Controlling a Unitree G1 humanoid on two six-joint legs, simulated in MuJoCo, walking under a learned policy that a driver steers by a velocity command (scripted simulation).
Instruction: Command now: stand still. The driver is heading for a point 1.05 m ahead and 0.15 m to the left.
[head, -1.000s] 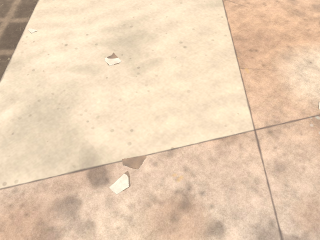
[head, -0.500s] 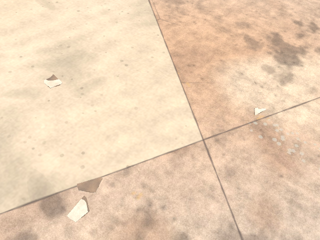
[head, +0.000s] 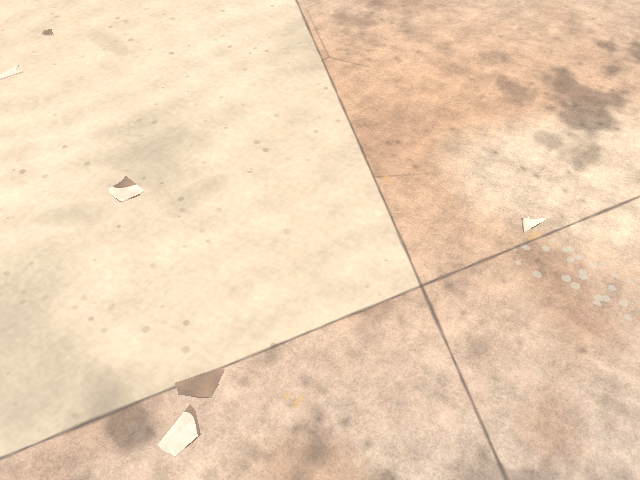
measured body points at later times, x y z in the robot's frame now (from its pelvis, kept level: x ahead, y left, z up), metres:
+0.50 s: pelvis +0.05 +0.03 -0.01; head +0.04 +0.04 +0.44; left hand +0.00 +0.27 -0.17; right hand +0.06 -0.22 -0.15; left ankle +0.03 +0.11 -0.75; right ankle -0.02 -0.11 -0.74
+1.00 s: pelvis +0.30 +0.02 -0.03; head +0.33 +0.02 +0.42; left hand +0.44 +0.26 -0.15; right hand +0.22 -0.21 -0.17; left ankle +0.09 +0.11 -0.66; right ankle +0.38 -0.03 -0.75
